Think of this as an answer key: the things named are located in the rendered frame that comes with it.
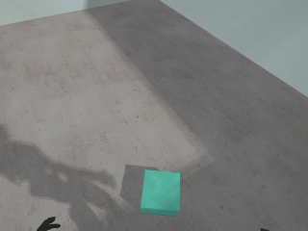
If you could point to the carton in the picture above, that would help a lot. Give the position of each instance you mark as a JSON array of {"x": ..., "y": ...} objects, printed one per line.
[{"x": 161, "y": 193}]

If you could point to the left robot hand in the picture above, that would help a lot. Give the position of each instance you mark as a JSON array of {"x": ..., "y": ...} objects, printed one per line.
[{"x": 47, "y": 226}]

